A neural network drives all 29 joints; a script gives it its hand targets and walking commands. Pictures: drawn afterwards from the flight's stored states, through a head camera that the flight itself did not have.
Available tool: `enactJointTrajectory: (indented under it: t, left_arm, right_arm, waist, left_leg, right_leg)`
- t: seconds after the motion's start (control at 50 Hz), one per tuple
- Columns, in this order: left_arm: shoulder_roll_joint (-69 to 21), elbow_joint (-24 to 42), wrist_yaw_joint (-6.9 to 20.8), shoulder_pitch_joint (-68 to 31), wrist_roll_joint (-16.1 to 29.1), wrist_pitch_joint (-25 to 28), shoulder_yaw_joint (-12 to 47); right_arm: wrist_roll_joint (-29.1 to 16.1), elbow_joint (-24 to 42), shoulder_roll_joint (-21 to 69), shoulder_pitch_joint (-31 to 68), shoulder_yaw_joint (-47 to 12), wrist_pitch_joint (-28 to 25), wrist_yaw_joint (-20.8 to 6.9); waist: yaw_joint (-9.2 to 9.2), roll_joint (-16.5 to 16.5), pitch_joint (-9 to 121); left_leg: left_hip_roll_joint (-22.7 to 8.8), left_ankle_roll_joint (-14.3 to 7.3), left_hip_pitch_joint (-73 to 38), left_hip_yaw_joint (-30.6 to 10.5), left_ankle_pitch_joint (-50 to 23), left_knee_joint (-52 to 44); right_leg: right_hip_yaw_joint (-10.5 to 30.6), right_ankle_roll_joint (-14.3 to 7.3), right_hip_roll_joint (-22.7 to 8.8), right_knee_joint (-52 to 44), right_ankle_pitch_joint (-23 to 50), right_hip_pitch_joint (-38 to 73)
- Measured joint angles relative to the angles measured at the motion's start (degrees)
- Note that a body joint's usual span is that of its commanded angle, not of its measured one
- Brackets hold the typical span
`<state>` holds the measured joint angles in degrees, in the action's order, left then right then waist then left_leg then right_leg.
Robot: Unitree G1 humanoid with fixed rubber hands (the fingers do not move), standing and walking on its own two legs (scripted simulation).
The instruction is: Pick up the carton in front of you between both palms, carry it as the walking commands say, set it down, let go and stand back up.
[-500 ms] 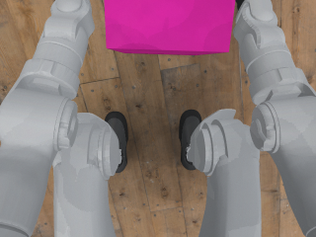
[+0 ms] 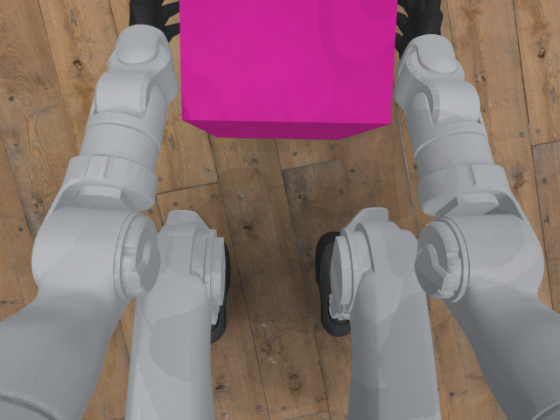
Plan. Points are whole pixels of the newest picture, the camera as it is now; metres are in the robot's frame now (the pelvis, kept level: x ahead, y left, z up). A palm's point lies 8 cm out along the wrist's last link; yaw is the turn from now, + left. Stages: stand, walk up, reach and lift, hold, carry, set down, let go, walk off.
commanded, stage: reach and lift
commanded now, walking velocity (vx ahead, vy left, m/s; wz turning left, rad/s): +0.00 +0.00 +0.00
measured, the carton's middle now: (282, 55) +0.53 -0.01 -0.17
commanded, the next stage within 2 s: none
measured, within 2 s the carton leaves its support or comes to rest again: neither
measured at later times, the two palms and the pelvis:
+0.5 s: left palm out of the picture +0.49 +0.13 +0.08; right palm (553, 7) +0.47 -0.17 +0.08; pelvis +0.00 +0.01 +0.13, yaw -1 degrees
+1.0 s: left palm out of the picture +0.45 +0.14 +0.24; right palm out of the picture +0.43 -0.16 +0.24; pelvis +0.05 +0.01 +0.27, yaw -1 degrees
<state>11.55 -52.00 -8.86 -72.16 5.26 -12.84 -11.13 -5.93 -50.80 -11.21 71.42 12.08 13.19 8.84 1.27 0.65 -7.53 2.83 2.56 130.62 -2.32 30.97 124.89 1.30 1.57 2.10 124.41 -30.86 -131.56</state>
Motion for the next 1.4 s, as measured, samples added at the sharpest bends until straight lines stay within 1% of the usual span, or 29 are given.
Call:
enactJointTrajectory:
  t: [0.04,0.1,0.16,0.2,0.28,0.36,0.46,0.62,0.82,0.98,1.18,1.3,1.4]
  left_arm:
    - [-2.1,2.1,0.7,2.7,-2.8,-1.5,-3.1]
    - [-5.2,3.7,1.9,5.7,-7.2,-3.0,-7.5]
    - [-7.7,4.0,2.9,7.1,-11.3,-4.2,-11.5]
    - [-8.9,4.2,3.4,7.6,-13.7,-5.0,-13.5]
    - [-10.2,5.5,4.3,8.4,-16.6,-6.2,-15.7]
    - [-11.1,7.6,4.8,9.7,-17.9,-7.3,-16.4]
    - [-12.7,11.0,4.9,13.1,-18.1,-8.2,-15.7]
    - [-14.6,16.1,4.9,21.2,-16.3,-8.5,-13.3]
    - [-16.2,17.0,5.0,29.7,-15.4,-8.0,-12.0]
    - [-17.5,17.3,5.5,36.1,-16.0,-7.3,-11.1]
    - [-18.9,19.1,6.3,44.0,-16.5,-7.6,-9.4]
    - [-19.7,21.1,6.4,48.8,-16.7,-8.6,-8.1]
    - [-20.1,23.5,6.5,52.3,-16.7,-10.7,-6.7]
  right_arm:
    - [3.4,2.3,2.1,-3.0,3.0,1.5,-0.9]
    - [7.8,4.8,4.7,-6.5,7.2,3.6,-2.3]
    - [11.7,5.5,6.6,-8.2,11.1,5.1,-4.0]
    - [13.9,5.5,7.3,-8.6,13.0,5.8,-5.0]
    - [17.2,5.9,8.5,-8.9,15.4,6.7,-6.3]
    - [19.0,7.6,9.6,-9.9,16.5,7.6,-7.2]
    - [18.7,10.9,10.4,-13.3,15.8,8.5,-7.8]
    - [16.8,15.4,12.3,-20.9,13.0,8.9,-7.5]
    - [16.7,16.3,14.3,-29.1,11.4,8.5,-7.4]
    - [17.1,17.0,16.0,-35.7,10.2,7.9,-7.3]
    - [17.7,19.1,17.8,-43.9,8.4,8.0,-7.5]
    - [18.0,20.9,18.5,-48.7,6.9,8.9,-7.7]
    - [18.0,23.2,18.9,-52.2,5.6,10.9,-7.8]
  waist:
    - [0.14,0.3,3.6]
    - [0.36,0.8,8.3]
    - [0.38,1.0,11.6]
    - [0.27,0.9,13.2]
    - [0.12,0.6,15.2]
    - [0.51,0.6,16.4]
    - [0.5,0.4,17.8]
    - [0.14,0.3,19.4]
    - [-0.22,0.4,21.1]
    - [-0.35,0.3,20.9]
    - [-0.66,0.2,18.8]
    - [-0.78,0.1,17.0]
    - [-0.95,-0.1,15.5]
  left_leg:
    - [0.3,0.2,-1.0,0.0,1.5,-1.6]
    - [0.3,0.0,-2.7,0.1,1.0,-5.1]
    - [0.2,-0.6,-4.8,0.3,0.1,-8.9]
    - [0.3,-0.6,-6.2,0.4,-0.6,-11.4]
    - [1.2,-0.7,-8.9,0.3,-2.0,-15.6]
    - [1.5,-0.8,-11.5,0.3,-2.2,-19.2]
    - [1.3,-1.1,-15.6,0.3,-2.2,-23.3]
    - [0.9,-1.3,-24.8,0.1,-1.7,-29.9]
    - [0.6,-1.4,-39.4,-0.5,-1.8,-39.7]
    - [0.3,-1.6,-52.9,-0.9,-3.1,-49.2]
    - [-0.3,-2.0,-71.6,-1.3,-5.9,-62.6]
    - [-0.6,-2.1,-84.0,-1.4,-8.3,-71.9]
    - [-0.8,-2.3,-94.4,-1.4,-10.7,-79.6]
  right_leg:
    - [0.2,0.2,0.0,-1.8,-0.1,1.0]
    - [0.5,0.4,-0.1,-5.4,0.3,3.0]
    - [0.7,0.5,-0.1,-9.3,1.1,5.2]
    - [1.0,0.6,0.0,-11.8,1.9,6.6]
    - [1.4,0.9,0.6,-16.2,3.2,9.1]
    - [1.7,0.9,0.5,-19.8,3.8,11.8]
    - [1.8,0.9,0.4,-23.8,3.9,15.8]
    - [1.9,0.6,0.4,-30.3,3.4,24.8]
    - [1.6,0.0,0.1,-40.0,3.3,39.5]
    - [1.5,-0.4,-0.1,-49.4,4.5,52.9]
    - [1.6,-0.7,-0.3,-63.0,7.2,71.8]
    - [1.8,-0.8,-0.5,-72.2,9.7,84.2]
    - [1.9,-0.9,-0.7,-79.9,12.0,94.5]
